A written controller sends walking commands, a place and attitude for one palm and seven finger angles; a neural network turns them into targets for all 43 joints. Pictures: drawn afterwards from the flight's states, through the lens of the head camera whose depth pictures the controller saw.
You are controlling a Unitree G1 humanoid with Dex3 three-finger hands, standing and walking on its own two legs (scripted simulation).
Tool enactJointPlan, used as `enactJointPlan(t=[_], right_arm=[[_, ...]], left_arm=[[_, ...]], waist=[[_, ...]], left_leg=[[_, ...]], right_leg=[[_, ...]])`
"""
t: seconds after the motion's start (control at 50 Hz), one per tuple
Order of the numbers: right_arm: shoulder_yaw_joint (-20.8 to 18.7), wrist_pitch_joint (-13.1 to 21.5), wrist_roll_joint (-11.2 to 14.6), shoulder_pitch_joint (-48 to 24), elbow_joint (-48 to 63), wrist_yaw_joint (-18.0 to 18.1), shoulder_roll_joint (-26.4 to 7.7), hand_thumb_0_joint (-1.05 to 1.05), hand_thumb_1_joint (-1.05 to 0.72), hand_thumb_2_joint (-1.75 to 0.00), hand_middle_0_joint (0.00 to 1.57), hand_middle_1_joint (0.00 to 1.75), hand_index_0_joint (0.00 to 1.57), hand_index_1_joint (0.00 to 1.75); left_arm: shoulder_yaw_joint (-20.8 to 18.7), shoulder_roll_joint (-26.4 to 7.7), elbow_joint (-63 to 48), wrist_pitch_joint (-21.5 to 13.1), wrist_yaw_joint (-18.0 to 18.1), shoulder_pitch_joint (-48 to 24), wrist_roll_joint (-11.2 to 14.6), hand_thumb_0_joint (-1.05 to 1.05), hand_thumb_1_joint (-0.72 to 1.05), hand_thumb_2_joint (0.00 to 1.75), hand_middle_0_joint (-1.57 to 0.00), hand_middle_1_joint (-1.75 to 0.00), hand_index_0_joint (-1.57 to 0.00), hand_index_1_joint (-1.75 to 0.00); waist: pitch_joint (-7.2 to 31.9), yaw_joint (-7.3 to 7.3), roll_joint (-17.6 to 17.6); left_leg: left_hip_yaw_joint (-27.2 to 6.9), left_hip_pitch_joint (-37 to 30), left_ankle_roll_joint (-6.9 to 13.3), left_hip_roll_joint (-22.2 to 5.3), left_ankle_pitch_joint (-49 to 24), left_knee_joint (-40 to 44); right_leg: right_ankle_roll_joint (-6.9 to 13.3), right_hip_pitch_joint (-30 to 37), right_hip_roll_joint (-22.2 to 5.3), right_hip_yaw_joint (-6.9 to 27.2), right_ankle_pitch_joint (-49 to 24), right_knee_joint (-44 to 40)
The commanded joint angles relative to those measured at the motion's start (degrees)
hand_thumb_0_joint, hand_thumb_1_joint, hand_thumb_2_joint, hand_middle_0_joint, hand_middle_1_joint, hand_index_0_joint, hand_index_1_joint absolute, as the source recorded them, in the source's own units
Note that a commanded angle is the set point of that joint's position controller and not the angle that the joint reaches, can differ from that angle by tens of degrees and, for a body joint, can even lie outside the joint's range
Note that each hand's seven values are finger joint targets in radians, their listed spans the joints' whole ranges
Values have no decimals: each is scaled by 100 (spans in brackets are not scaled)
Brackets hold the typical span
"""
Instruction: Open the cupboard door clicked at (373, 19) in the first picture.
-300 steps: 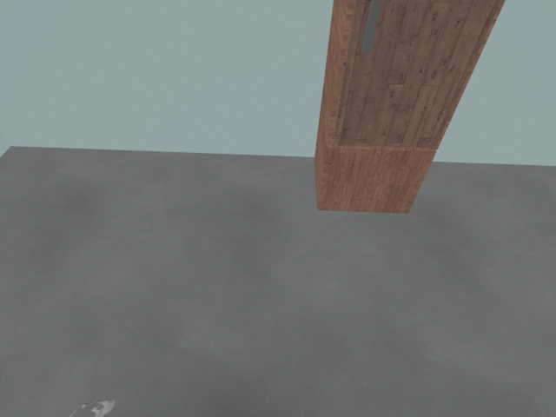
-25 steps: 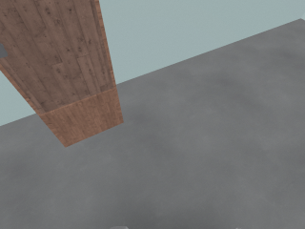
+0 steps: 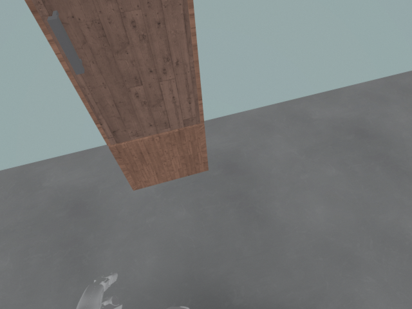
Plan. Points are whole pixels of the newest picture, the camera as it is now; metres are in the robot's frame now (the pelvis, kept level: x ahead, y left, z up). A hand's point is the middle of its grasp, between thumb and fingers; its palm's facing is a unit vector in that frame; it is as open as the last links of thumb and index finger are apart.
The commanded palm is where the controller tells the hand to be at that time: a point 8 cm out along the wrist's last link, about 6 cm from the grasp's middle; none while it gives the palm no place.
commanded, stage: turn to face it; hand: left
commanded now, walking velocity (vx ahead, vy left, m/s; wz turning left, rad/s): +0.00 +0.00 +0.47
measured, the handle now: (68, 43) +0.78 +0.41 +0.13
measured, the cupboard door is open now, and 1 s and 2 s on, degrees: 0 0 0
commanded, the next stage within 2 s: take the last steps up to it in 0.30 s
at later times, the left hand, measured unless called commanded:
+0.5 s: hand out of the picture -0.07 +0.25 -0.18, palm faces +0.29 -0.93 -0.23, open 7.4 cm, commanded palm none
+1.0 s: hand out of the picture +0.09 +0.23 -0.15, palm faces +0.20 -0.96 -0.18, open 7.4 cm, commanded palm none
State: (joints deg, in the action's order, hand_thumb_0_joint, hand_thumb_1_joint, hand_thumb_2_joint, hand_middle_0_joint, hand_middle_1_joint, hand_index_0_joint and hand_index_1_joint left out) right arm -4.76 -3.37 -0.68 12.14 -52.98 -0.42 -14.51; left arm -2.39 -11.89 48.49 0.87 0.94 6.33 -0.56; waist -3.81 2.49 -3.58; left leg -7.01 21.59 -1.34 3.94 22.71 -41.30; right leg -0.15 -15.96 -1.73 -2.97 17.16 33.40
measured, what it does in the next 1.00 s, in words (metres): steps on the spot: left foot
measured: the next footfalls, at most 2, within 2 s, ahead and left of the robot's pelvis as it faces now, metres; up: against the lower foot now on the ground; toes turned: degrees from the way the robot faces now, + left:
left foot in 0.40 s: +0.00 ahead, +0.14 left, +0.00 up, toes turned +17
right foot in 1.08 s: +0.21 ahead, -0.08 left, +0.00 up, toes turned +6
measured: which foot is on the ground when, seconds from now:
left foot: up 0.00-0.38, down 0.40-1.00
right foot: down 0.00-0.42, up 0.44-1.00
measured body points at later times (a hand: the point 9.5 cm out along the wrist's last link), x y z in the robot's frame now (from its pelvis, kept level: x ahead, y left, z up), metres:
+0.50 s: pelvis -0.02 +0.04 +0.00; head +0.00 +0.08 +0.45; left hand -0.08 +0.30 -0.16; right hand +0.14 -0.18 -0.12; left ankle -0.04 +0.13 -0.73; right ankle -0.01 -0.11 -0.69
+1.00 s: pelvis +0.05 +0.03 +0.02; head +0.06 +0.03 +0.47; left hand +0.08 +0.28 -0.13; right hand -0.01 -0.20 -0.14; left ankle -0.04 +0.13 -0.73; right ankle +0.16 -0.09 -0.69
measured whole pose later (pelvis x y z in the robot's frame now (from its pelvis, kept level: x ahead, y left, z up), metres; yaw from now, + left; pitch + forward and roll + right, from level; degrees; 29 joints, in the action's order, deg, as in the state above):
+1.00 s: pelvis +0.05 +0.03 +0.02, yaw +13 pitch -1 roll +1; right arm -2.3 1.7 -1.6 27.9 -65.4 1.5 -8.1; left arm -3.3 -10.0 60.2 1.7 -1.6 10.1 -1.1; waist -1.5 4.2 -0.4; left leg 3.9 0.5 1.0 0.1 15.1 -16.5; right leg -2.9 -26.0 -5.8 -3.8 14.4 42.2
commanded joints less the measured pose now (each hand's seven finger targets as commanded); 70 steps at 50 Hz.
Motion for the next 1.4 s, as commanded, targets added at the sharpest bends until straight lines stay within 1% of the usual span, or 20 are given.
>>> enactJointPlan(t=[0.0,0.08,0.28,0.34,0.36,0.38,0.4,0.42,0.48,0.56,0.82,0.96,1.02,1.04,1.08,1.1,1.14,1.18,1.22,1.38], right_arm=[[-211,38,-66,-138,477,-35,-585,0,-90,-90,20,30,20,30],[-160,-11,-58,67,268,-124,-458,0,-90,-90,20,30,20,30],[66,96,16,-601,323,-72,-193,0,-90,-90,20,30,20,30],[83,177,15,-95,141,-29,-253,0,-90,-90,20,30,20,30],[46,237,1,118,71,-33,-445,0,-90,-90,20,30,20,30],[-58,311,-43,287,83,-10,-976,0,-90,-90,20,30,20,30],[-103,287,-31,515,19,49,-1291,0,-90,-90,20,30,20,30],[-63,251,-80,559,-49,70,-1207,0,-90,-90,20,30,20,30],[103,372,-71,240,-67,185,-697,0,-90,-90,20,30,20,30],[154,534,-16,521,-242,203,-479,0,-90,-90,20,30,20,30],[96,662,-68,1427,-725,264,-270,0,-90,-90,20,30,20,30],[53,636,-136,1550,-961,226,-343,0,-90,-90,20,30,20,30],[71,615,-131,1477,-1027,215,-278,0,-90,-90,20,30,20,30],[83,632,-92,1507,-1053,190,-190,0,-90,-90,20,30,20,30],[214,644,-17,1477,-741,110,236,0,-90,-90,20,30,20,30],[149,618,-30,1098,-637,105,61,0,-90,-90,20,30,20,30],[94,595,-40,929,-730,75,186,0,-90,-90,20,30,20,30],[85,506,-79,1046,-839,39,351,0,-90,-90,20,30,20,30],[100,438,-115,1133,-867,23,495,0,-90,-90,20,30,20,30],[129,413,-76,-71,-426,-88,379,0,-90,-90,20,30,20,30]], left_arm=[[-318,-1186,-376,-120,148,261,-41,0,90,90,-20,-30,-20,-30],[-203,-875,-340,-151,104,200,-52,0,90,90,-20,-30,-20,-30],[-308,-1203,162,-109,92,1094,-145,0,90,90,-20,-30,-20,-30],[-328,-1232,264,-74,86,930,-93,0,90,90,-20,-30,-20,-30],[-310,-1119,264,-45,71,936,-33,0,90,90,-20,-30,-20,-30],[-243,-781,179,-13,52,1080,14,0,90,90,-20,-30,-20,-30],[-96,-448,75,12,54,926,11,0,90,90,-20,-30,-20,-30],[-111,-562,116,48,68,794,-29,0,90,90,-20,-30,-20,-30],[-155,-634,469,33,-64,625,-106,0,90,90,-20,-30,-20,-30],[-99,-477,851,-22,-139,975,-122,0,90,90,-20,-30,-20,-30],[-124,-281,726,-19,-210,173,-97,0,90,90,-20,-30,-20,-30],[-116,-45,608,-151,-251,-150,-58,0,90,90,-20,-30,-20,-30],[-177,-102,844,-256,-229,523,-65,0,90,90,-20,-30,-20,-30],[-219,-317,1082,-332,-202,1234,-82,0,90,90,-20,-30,-20,-30],[-389,-1306,1403,-430,-66,2486,-51,0,90,90,-20,-30,-20,-30],[-358,-1177,1376,-393,-19,2408,-8,0,90,90,-20,-30,-20,-30],[-244,-676,1233,-438,-17,1533,-14,0,90,90,-20,-30,-20,-30],[-116,-237,1163,-483,7,1195,-24,0,90,90,-20,-30,-20,-30],[-59,-7,1212,-548,12,1320,-58,0,90,90,-20,-30,-20,-30],[35,-138,1479,-652,40,1924,-68,0,90,90,-20,-30,-20,-30]], waist=[[439,-204,1432],[140,-94,1379],[503,-555,1635],[730,-265,1532],[876,-137,988],[1151,-69,-565],[1066,30,-1477],[1013,72,-981],[249,-33,-811],[88,-138,-325],[-591,20,-200],[-423,56,-379],[-55,-266,-30],[399,-555,377],[1139,-871,2363],[833,-921,1544],[186,-568,1106],[-43,-270,566],[-174,-149,741],[-363,-282,912]], left_leg=[[111,1166,-125,-379,544,-2756],[510,1121,-268,-528,-273,-2925],[1153,213,-222,-523,371,-296],[1281,-759,-122,-470,-632,1064],[1126,-1487,-38,-619,-1455,1853],[-312,-2412,370,-1803,-2938,2131],[-1182,-2440,1014,-2689,-4683,2142],[-862,-2125,1280,-2768,-3754,2139],[-675,-1626,881,-2061,-1553,2756],[-231,-1807,680,-1718,-1240,3117],[-529,-1724,1150,-2173,-383,3588],[-144,-1417,1087,-2090,-753,3156],[225,-1024,799,-1786,-1083,2247],[587,-779,598,-1440,-1324,1235],[1164,1368,233,-482,1117,-1793],[750,1558,293,-715,961,-2450],[641,1555,285,-1070,-20,-2878],[672,1181,202,-1196,-623,-2674],[804,1116,97,-1154,-888,-2436],[1059,1530,-35,-1128,-1331,-1069]], right_leg=[[701,630,-2143,1530,-1238,-1722],[471,549,-1565,302,-1598,-1554],[735,1261,-1837,48,-3150,-990],[421,963,-1705,-243,-2890,-467],[143,560,-1524,-462,-2467,110],[-234,-560,-899,-720,-647,1149],[-435,-1278,-521,-411,1975,1892],[-313,-1119,-553,-117,1995,2437],[-270,-1591,-531,139,813,3063],[-329,-1709,-466,154,-73,3022],[-354,-2201,-656,237,-416,1945],[-231,-1125,-405,-179,-135,515],[-138,311,-103,-439,-529,-464],[-41,1329,-180,-249,-603,-860],[736,2993,-2417,2774,-83,-1861],[907,2467,-2428,2673,37,-2076],[816,1325,-2106,2195,879,-2361],[670,670,-1707,1150,140,-2452],[613,503,-1455,575,-804,-2435],[791,1151,-1405,150,-2765,-2260]])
